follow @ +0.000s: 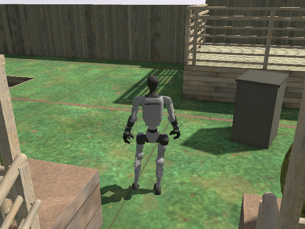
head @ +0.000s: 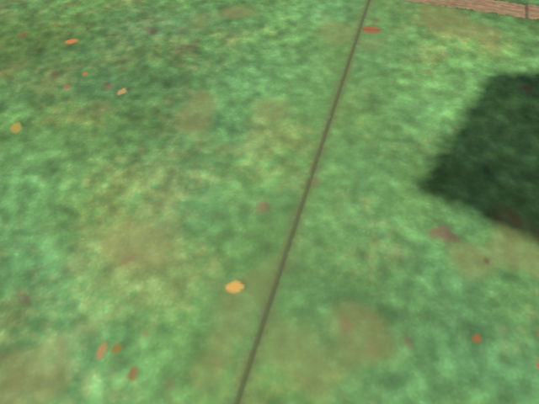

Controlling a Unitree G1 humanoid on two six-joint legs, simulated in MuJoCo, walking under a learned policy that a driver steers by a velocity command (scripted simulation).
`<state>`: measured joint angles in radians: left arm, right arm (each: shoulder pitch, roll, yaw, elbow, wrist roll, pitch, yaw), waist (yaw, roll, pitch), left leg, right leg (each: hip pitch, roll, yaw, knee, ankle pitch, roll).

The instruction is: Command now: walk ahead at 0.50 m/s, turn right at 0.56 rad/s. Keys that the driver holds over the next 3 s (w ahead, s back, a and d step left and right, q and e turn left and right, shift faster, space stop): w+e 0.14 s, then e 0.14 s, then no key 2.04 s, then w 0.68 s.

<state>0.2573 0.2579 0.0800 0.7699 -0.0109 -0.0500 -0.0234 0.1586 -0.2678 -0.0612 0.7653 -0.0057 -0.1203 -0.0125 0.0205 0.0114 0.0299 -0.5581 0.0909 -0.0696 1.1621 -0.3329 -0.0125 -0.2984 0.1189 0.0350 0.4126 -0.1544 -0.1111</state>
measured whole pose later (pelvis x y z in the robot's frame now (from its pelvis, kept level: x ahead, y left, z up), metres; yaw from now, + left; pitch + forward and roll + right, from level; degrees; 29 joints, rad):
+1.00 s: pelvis +0.27 +0.02 -0.01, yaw -16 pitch -1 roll +1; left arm 0.22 0.20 0.03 0.69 0.02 0.01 0.02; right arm 0.19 -0.24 -0.02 0.91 -0.01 -0.01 -0.01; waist -0.02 -0.01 0.02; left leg -0.26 0.02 0.00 0.55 -0.27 -0.03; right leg -0.25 0.02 0.03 0.58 -0.31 -0.01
